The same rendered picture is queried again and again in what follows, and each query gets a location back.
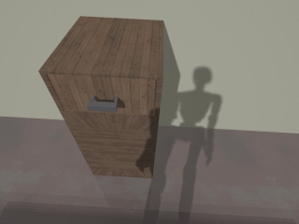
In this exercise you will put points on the handle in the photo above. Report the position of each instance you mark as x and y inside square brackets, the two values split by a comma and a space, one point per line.
[103, 106]

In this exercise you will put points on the drawer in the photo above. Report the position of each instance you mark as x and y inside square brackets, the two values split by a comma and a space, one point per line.
[135, 95]

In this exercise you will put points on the cabinet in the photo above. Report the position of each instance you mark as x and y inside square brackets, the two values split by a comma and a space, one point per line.
[113, 144]

